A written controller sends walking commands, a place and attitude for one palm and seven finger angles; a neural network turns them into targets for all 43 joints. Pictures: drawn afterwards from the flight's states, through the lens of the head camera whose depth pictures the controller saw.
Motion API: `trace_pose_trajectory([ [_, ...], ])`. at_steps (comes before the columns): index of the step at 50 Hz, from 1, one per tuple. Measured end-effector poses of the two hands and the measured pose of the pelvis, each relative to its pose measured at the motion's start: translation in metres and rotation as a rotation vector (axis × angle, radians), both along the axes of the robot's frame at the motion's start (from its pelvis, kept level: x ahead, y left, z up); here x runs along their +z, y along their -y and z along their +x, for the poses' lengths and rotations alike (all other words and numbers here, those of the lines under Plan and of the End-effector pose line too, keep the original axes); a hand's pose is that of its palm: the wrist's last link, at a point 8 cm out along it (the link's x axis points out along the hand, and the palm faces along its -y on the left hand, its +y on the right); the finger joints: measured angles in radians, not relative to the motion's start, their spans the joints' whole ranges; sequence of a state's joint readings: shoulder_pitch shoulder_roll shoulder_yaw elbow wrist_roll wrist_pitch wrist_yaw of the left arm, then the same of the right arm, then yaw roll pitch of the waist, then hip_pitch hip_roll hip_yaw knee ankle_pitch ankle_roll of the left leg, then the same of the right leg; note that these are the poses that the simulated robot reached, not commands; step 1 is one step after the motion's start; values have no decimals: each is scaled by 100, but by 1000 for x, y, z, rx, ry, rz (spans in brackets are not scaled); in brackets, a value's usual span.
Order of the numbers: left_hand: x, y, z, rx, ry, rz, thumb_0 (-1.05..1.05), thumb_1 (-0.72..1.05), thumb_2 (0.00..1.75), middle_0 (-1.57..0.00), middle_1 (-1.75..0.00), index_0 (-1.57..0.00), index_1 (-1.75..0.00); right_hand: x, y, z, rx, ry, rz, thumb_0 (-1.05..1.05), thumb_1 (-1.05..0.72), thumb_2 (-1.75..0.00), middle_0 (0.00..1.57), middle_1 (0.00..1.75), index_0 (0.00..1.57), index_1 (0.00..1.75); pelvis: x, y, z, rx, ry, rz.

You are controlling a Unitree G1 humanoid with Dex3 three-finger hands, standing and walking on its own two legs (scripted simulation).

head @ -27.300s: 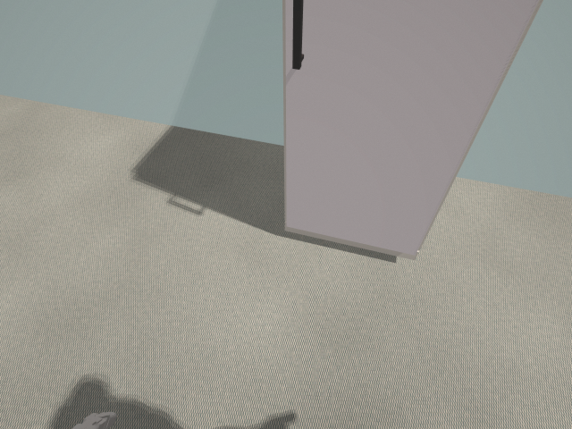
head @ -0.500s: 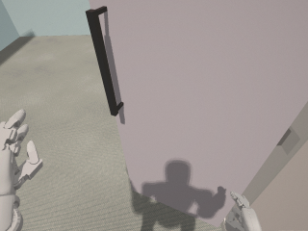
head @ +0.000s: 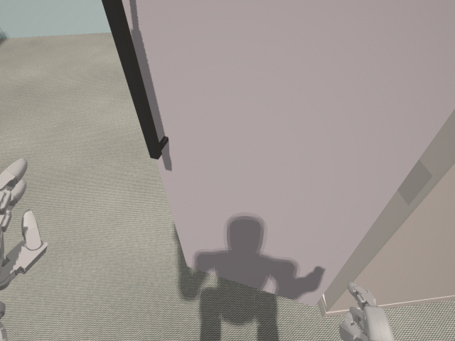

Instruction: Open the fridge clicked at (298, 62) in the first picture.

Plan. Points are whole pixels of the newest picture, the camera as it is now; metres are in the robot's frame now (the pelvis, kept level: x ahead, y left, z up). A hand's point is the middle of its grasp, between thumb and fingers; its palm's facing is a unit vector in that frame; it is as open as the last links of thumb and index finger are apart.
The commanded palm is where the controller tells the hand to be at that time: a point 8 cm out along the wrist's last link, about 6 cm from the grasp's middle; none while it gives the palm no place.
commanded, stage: step back with the hand held close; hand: left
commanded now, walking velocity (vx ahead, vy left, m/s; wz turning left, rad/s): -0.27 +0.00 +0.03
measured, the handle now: (143, 85) +0.49 +0.19 +0.21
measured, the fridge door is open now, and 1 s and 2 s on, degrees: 66 66 66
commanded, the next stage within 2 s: stop stepping back and stand still in 0.92 s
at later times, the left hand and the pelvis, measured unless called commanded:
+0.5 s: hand out of the picture +0.12 +0.28 +0.16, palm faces +0.50 -0.72 -0.48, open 7.5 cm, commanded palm +0.05 +0.32 +0.18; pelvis -0.07 +0.01 -0.01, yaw +3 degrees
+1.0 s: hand out of the picture +0.01 +0.28 +0.17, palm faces +0.50 -0.78 -0.36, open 7.5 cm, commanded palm -0.05 +0.32 +0.18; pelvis -0.18 +0.02 +0.00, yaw +0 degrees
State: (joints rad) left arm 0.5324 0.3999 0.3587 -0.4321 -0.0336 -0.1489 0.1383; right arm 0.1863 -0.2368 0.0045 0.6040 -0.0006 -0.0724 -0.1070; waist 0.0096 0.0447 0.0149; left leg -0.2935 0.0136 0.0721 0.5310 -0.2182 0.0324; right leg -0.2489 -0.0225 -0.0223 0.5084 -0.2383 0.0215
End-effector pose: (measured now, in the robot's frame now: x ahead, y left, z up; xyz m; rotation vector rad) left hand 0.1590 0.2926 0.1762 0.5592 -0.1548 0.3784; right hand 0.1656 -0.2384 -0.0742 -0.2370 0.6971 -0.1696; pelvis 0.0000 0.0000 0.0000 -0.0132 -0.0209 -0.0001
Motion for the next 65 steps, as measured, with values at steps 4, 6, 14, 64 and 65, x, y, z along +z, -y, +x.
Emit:
trace_pose_trajectory([
  [4,3,-9,-11,14,21,28,2,88,90,-22,-31,-21,-30,-4,-7,-13,4,-5,6,2,-91,-90,20,30,20,30,-3,-4,-12,-3,-4,3],
  [6,3,-11,-19,27,34,34,2,88,90,-22,-31,-21,-30,-6,-11,-19,11,-7,12,2,-90,-90,20,30,20,30,-4,-5,-19,-2,-5,2],
  [14,-2,-11,-49,41,81,16,2,88,90,-21,-31,-21,-30,-14,-16,-49,30,-32,8,2,-90,-90,21,30,20,30,-9,-7,-45,10,-8,-9],
  [64,5,-45,-260,-86,62,32,2,88,90,-22,-31,-21,-30,22,-41,-287,-28,29,-42,1,-90,-90,21,30,20,30,1,-41,-267,-24,-1,-2],
  [65,7,-44,-269,-75,65,32,2,88,90,-22,-31,-21,-30,19,-40,-297,-28,15,-40,1,-90,-90,21,30,20,30,1,-41,-272,-21,-1,0],
])
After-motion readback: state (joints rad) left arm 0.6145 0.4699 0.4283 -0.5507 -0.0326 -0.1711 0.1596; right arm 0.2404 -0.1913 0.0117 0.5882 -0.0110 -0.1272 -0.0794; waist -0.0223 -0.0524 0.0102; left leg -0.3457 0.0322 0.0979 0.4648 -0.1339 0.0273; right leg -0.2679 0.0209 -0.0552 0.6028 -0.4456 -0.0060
